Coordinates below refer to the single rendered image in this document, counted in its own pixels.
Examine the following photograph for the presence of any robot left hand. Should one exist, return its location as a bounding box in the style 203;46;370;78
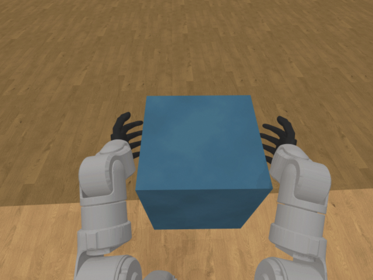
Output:
111;112;143;158

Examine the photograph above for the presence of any robot right hand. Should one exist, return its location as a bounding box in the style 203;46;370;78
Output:
260;116;297;164

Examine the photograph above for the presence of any right robot forearm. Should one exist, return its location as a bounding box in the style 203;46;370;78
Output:
268;144;331;280

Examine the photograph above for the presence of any carton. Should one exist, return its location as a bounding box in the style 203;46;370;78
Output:
135;95;273;230

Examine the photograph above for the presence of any left robot upper arm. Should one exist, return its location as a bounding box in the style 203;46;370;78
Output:
75;255;142;280

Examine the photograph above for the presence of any left robot forearm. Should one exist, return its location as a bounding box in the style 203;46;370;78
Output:
73;139;136;280

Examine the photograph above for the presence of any right robot upper arm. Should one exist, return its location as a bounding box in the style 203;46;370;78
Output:
254;257;323;280

